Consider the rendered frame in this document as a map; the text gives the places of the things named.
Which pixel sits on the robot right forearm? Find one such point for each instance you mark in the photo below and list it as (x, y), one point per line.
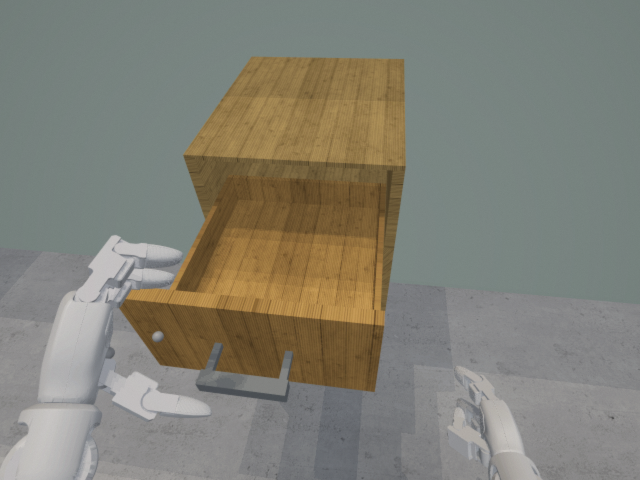
(512, 466)

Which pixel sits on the cabinet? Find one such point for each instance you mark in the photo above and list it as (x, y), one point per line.
(337, 119)

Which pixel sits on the handle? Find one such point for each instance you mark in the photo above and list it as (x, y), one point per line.
(243, 385)

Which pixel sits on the robot left forearm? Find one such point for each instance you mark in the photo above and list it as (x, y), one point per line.
(58, 446)

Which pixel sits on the left robot hand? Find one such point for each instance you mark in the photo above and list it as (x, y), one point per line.
(75, 366)

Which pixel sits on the drawer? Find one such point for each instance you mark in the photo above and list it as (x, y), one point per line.
(280, 264)

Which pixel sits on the right robot hand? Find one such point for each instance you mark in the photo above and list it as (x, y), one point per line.
(493, 429)

